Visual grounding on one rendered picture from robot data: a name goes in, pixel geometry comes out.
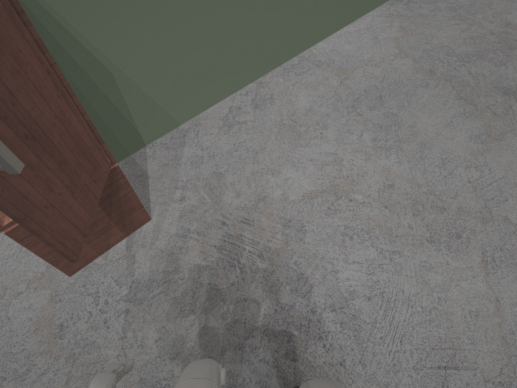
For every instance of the left robot hand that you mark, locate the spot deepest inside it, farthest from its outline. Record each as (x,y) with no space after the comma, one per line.
(112,374)

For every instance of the handle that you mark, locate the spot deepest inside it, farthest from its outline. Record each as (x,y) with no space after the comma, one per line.
(9,162)

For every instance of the cupboard door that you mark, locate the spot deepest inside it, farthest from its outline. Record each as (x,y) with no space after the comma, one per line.
(57,192)

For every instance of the left robot thigh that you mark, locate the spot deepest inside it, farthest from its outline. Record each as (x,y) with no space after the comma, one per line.
(202,374)

